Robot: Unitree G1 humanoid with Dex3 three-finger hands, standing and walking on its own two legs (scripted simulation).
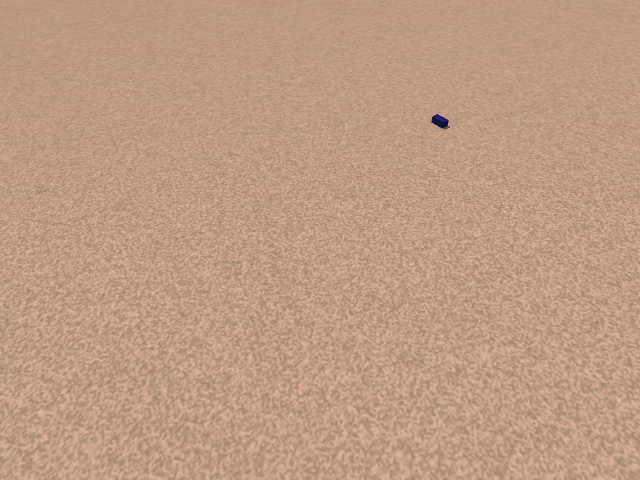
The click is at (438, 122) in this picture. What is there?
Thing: small brick
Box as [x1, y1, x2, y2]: [431, 114, 448, 128]
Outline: 432,117 431,121 442,128 447,125 448,120 437,114
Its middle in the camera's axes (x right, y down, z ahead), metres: +0.67 -0.68 +2.21
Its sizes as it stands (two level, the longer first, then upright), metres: 0.085 0.042 0.038
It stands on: the floor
